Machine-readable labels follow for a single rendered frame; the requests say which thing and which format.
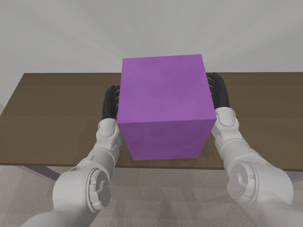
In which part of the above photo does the right robot upper arm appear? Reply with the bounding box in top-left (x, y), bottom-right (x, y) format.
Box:
top-left (227, 161), bottom-right (303, 227)

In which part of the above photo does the left robot forearm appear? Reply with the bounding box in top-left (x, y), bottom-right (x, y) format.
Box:
top-left (53, 118), bottom-right (123, 191)

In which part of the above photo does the right robot forearm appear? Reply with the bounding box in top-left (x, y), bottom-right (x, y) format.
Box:
top-left (211, 107), bottom-right (275, 177)

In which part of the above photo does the robot right hand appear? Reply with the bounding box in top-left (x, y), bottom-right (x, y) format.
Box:
top-left (206, 72), bottom-right (230, 109)

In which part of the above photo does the robot left hand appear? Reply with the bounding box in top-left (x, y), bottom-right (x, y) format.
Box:
top-left (102, 85), bottom-right (120, 120)

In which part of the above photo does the left robot upper arm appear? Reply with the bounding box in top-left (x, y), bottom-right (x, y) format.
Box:
top-left (20, 168), bottom-right (111, 227)

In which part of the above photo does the table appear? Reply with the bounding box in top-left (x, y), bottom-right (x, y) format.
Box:
top-left (0, 72), bottom-right (303, 184)

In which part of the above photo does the carton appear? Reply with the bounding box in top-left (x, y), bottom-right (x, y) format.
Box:
top-left (117, 54), bottom-right (217, 160)

